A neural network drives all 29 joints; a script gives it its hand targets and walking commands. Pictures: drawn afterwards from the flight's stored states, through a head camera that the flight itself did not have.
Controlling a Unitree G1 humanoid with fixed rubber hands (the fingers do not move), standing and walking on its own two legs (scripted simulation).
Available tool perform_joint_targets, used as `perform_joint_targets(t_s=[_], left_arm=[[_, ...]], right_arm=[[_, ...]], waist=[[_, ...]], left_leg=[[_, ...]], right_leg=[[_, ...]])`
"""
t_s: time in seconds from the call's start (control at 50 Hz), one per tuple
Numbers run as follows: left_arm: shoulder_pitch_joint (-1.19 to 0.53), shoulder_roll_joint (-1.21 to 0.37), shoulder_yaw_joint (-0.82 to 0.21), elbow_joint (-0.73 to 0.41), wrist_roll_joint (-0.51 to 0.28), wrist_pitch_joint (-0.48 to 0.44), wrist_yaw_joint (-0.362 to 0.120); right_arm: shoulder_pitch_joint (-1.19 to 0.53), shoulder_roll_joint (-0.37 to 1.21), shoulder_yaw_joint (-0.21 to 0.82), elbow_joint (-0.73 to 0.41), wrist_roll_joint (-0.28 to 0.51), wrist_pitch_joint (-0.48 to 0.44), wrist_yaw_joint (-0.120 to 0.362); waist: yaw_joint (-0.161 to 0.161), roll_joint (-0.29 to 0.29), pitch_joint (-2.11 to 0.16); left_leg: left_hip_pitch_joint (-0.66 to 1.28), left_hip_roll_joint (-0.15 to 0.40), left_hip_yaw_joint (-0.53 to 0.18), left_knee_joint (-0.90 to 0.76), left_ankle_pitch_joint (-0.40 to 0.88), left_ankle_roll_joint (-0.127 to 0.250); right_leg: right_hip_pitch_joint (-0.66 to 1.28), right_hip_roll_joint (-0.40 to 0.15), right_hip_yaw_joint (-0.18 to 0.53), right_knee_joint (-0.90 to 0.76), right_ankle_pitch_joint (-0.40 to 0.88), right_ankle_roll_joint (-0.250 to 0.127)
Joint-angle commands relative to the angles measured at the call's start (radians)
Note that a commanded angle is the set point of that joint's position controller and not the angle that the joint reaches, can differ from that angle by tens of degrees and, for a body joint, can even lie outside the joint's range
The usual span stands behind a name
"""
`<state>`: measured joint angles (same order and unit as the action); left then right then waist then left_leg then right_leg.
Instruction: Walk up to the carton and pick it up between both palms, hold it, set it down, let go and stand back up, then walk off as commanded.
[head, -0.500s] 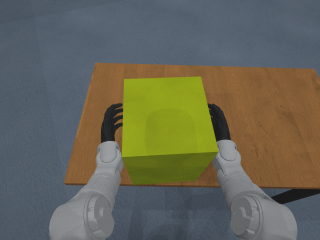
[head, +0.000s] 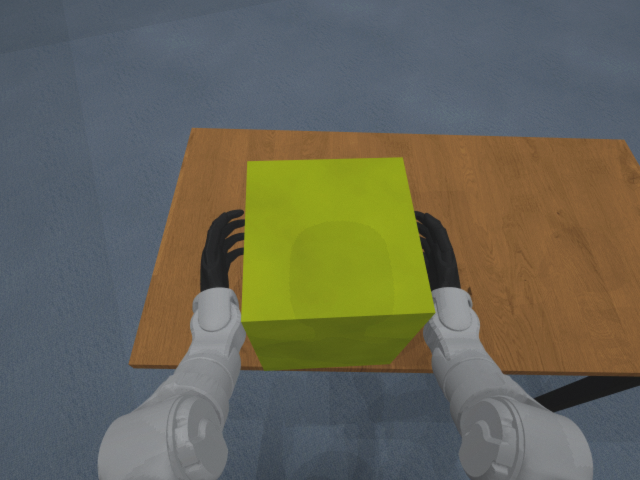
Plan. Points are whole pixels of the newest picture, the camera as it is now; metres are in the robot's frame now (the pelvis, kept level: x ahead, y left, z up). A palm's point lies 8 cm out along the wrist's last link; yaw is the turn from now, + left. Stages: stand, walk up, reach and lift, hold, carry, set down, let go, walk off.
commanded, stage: reach and lift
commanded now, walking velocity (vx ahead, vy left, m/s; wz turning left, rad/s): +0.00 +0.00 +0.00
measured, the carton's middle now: (326, 274) +0.42 +0.00 -0.04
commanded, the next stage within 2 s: none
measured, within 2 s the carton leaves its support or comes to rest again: leaves its support in 0.62 s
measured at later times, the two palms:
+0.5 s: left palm (213, 295) +0.37 +0.15 -0.01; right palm (440, 287) +0.38 -0.14 +0.00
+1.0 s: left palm (190, 268) +0.37 +0.16 +0.06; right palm (450, 263) +0.37 -0.13 +0.08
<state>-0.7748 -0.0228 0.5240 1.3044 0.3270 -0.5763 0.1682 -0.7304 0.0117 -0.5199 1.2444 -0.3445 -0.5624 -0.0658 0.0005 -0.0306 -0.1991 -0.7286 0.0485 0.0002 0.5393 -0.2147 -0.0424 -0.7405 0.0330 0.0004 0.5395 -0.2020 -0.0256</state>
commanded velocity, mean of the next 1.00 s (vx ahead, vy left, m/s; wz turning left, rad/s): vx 0.00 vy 0.00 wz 0.00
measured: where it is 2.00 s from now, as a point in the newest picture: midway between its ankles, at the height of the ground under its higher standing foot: outside the picture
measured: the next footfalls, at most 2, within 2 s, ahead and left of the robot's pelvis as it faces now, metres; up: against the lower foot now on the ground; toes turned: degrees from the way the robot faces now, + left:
none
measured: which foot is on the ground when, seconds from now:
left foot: down 0.00-1.00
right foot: down 0.00-1.00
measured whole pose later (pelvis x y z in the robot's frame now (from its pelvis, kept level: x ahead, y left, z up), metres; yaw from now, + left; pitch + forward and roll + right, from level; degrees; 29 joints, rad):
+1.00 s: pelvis -0.02 +0.01 +0.01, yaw +0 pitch +15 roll +0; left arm -0.71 0.04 0.16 1.15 -0.03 -0.27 0.19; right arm -0.65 -0.03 -0.11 1.00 -0.05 -0.17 -0.16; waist 0.00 -0.02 -0.26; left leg -0.60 0.05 0.00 0.54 -0.20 -0.04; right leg -0.60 0.03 0.00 0.51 -0.18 -0.02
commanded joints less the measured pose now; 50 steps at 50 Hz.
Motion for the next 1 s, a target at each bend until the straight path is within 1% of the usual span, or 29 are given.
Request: perform_joint_targets(t_s=[0.0, 0.04, 0.06, 0.08, 0.1, 0.16, 0.22, 0.24, 0.28, 0.3, 0.32, 0.38, 0.42, 0.48, 0.54, 0.56, 0.58, 0.64, 0.66, 0.68, 0.72, 0.74, 0.76, 0.8, 0.88, 0.9, 0.94, 0.96, 0.98], left_arm=[[-0.418, -0.543, -0.291, -0.059, 0.064, -0.045, -0.123], [-0.41, -0.552, -0.335, -0.073, 0.042, -0.035, -0.117], [-0.41, -0.555, -0.308, -0.046, 0.062, -0.044, -0.114], [-0.406, -0.547, -0.315, -0.039, 0.058, -0.033, -0.116], [-0.4, -0.56, -0.314, -0.054, 0.048, -0.043, -0.115], [-0.436, -0.579, -0.402, -0.069, 0.003, -0.051, -0.111], [-0.416, -0.573, -0.372, -0.045, 0.004, -0.035, -0.114], [-0.383, -0.594, -0.398, -0.036, 0.002, -0.03, -0.115], [-0.471, -0.567, -0.384, -0.032, 0.003, -0.039, -0.117], [-0.424, -0.587, -0.412, -0.025, -0.025, -0.032, -0.115], [-0.448, -0.617, -0.458, -0.031, -0.047, -0.035, -0.116], [-0.494, -0.621, -0.463, -0.069, -0.06, -0.036, -0.104], [-0.539, -0.625, -0.513, -0.097, -0.095, -0.031, -0.115], [-0.514, -0.629, -0.511, -0.05, -0.092, -0.012, -0.121], [-0.567, -0.68, -0.586, -0.139, -0.136, -0.007, -0.106], [-0.554, -0.687, -0.553, -0.063, -0.113, 0.002, -0.106], [-0.55, -0.67, -0.552, -0.083, -0.125, -0.004, -0.115], [-0.539, -0.716, -0.583, -0.123, -0.149, 0.035, -0.109], [-0.576, -0.731, -0.612, -0.099, -0.177, 0.036, -0.12], [-0.626, -0.707, -0.61, -0.16, -0.187, 0.03, -0.121], [-0.698, -0.734, -0.682, -0.292, -0.215, 0.026, -0.1], [-0.666, -0.733, -0.669, -0.272, -0.193, 0.053, -0.099], [-0.669, -0.743, -0.684, -0.325, -0.216, 0.06, -0.093], [-0.672, -0.745, -0.693, -0.337, -0.228, 0.099, -0.111], [-0.716, -0.794, -0.797, -0.492, -0.292, 0.171, -0.098], [-0.744, -0.774, -0.773, -0.504, -0.272, 0.2, -0.098], [-0.64, -0.774, -0.786, -0.517, -0.276, 0.278, -0.11], [-0.621, -0.759, -0.738, -0.513, -0.263, 0.298, -0.118], [-0.705, -0.757, -0.751, -0.551, -0.292, 0.325, -0.119]], right_arm=[[-0.461, 0.564, 0.33, 0.045, -0.144, -0.072, 0.114], [-0.447, 0.539, 0.339, 0.043, -0.151, -0.069, 0.111], [-0.447, 0.529, 0.34, 0.052, -0.159, -0.088, 0.119], [-0.453, 0.541, 0.33, 0.028, -0.156, -0.075, 0.115], [-0.453, 0.533, 0.356, 0.017, -0.156, -0.08, 0.117], [-0.44, 0.544, 0.367, 0.044, -0.149, -0.089, 0.114], [-0.457, 0.567, 0.393, 0.009, -0.129, -0.067, 0.108], [-0.429, 0.565, 0.425, 0.005, -0.118, -0.068, 0.104], [-0.463, 0.559, 0.386, 0.041, -0.134, -0.067, 0.11], [-0.482, 0.585, 0.433, -0.005, -0.104, -0.059, 0.107], [-0.464, 0.587, 0.444, -0.003, -0.106, -0.061, 0.105], [-0.532, 0.603, 0.468, -0.042, -0.064, -0.061, 0.106], [-0.446, 0.626, 0.496, 0.033, -0.051, -0.024, 0.089], [-0.485, 0.642, 0.541, 0.001, -0.023, -0.003, 0.088], [-0.486, 0.679, 0.58, -0.014, 0.027, 0.013, 0.081], [-0.567, 0.65, 0.575, -0.072, 0.023, -0.001, 0.089], [-0.5, 0.675, 0.597, -0.061, 0.019, 0.01, 0.076], [-0.551, 0.721, 0.657, -0.171, 0.091, 0.068, 0.082], [-0.547, 0.729, 0.665, -0.225, 0.081, 0.064, 0.064], [-0.551, 0.765, 0.685, -0.235, 0.089, 0.084, 0.06], [-0.548, 0.778, 0.736, -0.225, 0.147, 0.106, 0.068], [-0.531, 0.75, 0.723, -0.209, 0.16, 0.125, 0.062], [-0.536, 0.775, 0.775, -0.243, 0.206, 0.14, 0.063], [-0.512, 0.77, 0.763, -0.27, 0.2, 0.183, 0.052], [-0.622, 0.781, 0.85, -0.517, 0.325, 0.25, 0.037], [-0.592, 0.751, 0.83, -0.439, 0.321, 0.292, 0.043], [-0.521, 0.781, 0.874, -0.458, 0.367, 0.372, 0.033], [-0.566, 0.767, 0.861, -0.504, 0.391, 0.392, 0.035], [-0.595, 0.774, 0.847, -0.505, 0.37, 0.412, 0.033]], waist=[[0.056, 0.061, -0.534], [0.032, 0.086, -0.596], [0.06, 0.096, -0.588], [0.044, 0.069, -0.589], [0.064, 0.056, -0.624], [0.022, 0.083, -0.663], [0.055, 0.064, -0.648], [0.046, 0.086, -0.646], [0.034, 0.076, -0.643], [0.049, 0.076, -0.674], [0.014, 0.096, -0.7], [0.056, 0.081, -0.686], [0.007, 0.078, -0.668], [0.014, 0.069, -0.649], [0.017, 0.107, -0.731], [0.028, 0.091, -0.72], [0.01, 0.071, -0.724], [0.026, 0.076, -0.691], [-0.022, 0.071, -0.697], [-0.024, 0.053, -0.725], [0.015, 0.125, -0.779], [-0.014, 0.128, -0.701], [0.009, 0.129, -0.766], [-0.02, 0.122, -0.68], [-0.037, 0.127, -0.733], [-0.014, 0.154, -0.645], [-0.035, 0.117, -0.607], [-0.016, 0.113, -0.555], [-0.037, 0.096, -0.513]], left_leg=[[0.314, -0.03, 0.101, -0.025, 0.367, -0.003], [0.348, -0.031, 0.094, -0.034, 0.365, -0.013], [0.352, -0.033, 0.101, -0.02, 0.361, -0.012], [0.368, -0.035, 0.096, -0.018, 0.359, -0.007], [0.354, -0.027, 0.088, -0.023, 0.349, -0.008], [0.35, -0.025, 0.08, -0.007, 0.378, -0.022], [0.321, -0.037, 0.093, -0.004, 0.318, -0.005], [0.324, -0.037, 0.079, -0.015, 0.365, -0.015], [0.296, -0.04, 0.085, -0.019, 0.296, -0.011], [0.306, -0.042, 0.078, -0.016, 0.308, -0.007], [0.305, -0.038, 0.061, -0.019, 0.304, -0.01], [0.321, -0.038, 0.073, -0.008, 0.266, -0.011], [0.308, -0.047, 0.047, 0.001, 0.285, -0.009], [0.271, -0.051, 0.043, -0.018, 0.215, 0.002], [0.397, -0.042, 0.031, 0.029, 0.342, -0.022], [0.39, -0.039, 0.033, 0.019, 0.33, -0.025], [0.348, -0.058, 0.043, 0.016, 0.298, -0.016], [0.323, -0.056, 0.028, -0.012, 0.243, 0.0], [0.318, -0.063, 0.025, -0.018, 0.2, -0.003], [0.349, -0.068, 0.026, -0.011, 0.22, 0.004], [0.393, -0.067, 0.016, 0.007, 0.288, -0.013], [0.411, -0.068, 0.01, 0.007, 0.32, -0.025], [0.417, -0.075, 0.008, 0.01, 0.329, -0.021], [0.423, -0.076, 0.004, -0.017, 0.277, -0.015], [0.492, -0.077, -0.028, -0.006, 0.363, -0.033], [0.508, -0.074, -0.022, -0.023, 0.316, -0.032], [0.549, -0.082, -0.03, -0.049, 0.277, -0.009], [0.528, -0.083, -0.026, -0.069, 0.243, -0.011], [0.49, -0.091, -0.028, -0.079, 0.178, 0.0]], right_leg=[[0.516, -0.003, -0.06, -0.007, 0.579, 0.034], [0.5, 0.003, -0.075, -0.03, 0.557, 0.028], [0.448, 0.007, -0.077, -0.028, 0.497, 0.019], [0.441, 0.012, -0.074, -0.038, 0.499, 0.018], [0.452, 0.011, -0.076, -0.045, 0.468, 0.019], [0.447, 0.012, -0.079, -0.024, 0.528, 0.021], [0.453, 0.004, -0.057, -0.03, 0.47, 0.025], [0.5, 0.011, -0.061, -0.027, 0.547, 0.021], [0.49, 0.006, -0.056, -0.024, 0.502, 0.032], [0.472, 0.008, -0.065, -0.031, 0.499, 0.029], [0.443, 0.01, -0.063, -0.033, 0.486, 0.03], [0.431, 0.012, -0.064, -0.033, 0.413, 0.023], [0.48, 0.005, -0.047, -0.018, 0.508, 0.029], [0.503, 0.004, -0.034, -0.023, 0.447, 0.033], [0.407, 0.027, -0.058, -0.02, 0.458, 0.016], [0.442, 0.019, -0.048, -0.039, 0.466, 0.018], [0.483, 0.01, -0.043, -0.038, 0.494, 0.032], [0.52, 0.009, -0.03, -0.029, 0.454, 0.03], [0.531, 0.004, -0.036, -0.06, 0.436, 0.03], [0.553, 0.003, -0.022, -0.046, 0.472, 0.041], [0.517, 0.011, -0.025, -0.035, 0.464, 0.028], [0.524, 0.014, -0.027, -0.047, 0.489, 0.023], [0.555, 0.014, -0.019, -0.039, 0.512, 0.027], [0.56, 0.002, -0.009, -0.07, 0.445, 0.032], [0.546, 0.021, -0.02, -0.087, 0.453, 0.026], [0.495, 0.02, -0.021, -0.114, 0.322, 0.026], [0.519, 0.004, -0.007, -0.146, 0.308, 0.032], [0.551, 0.0, -0.002, -0.164, 0.274, 0.035], [0.553, -0.007, -0.002, -0.152, 0.247, 0.036]])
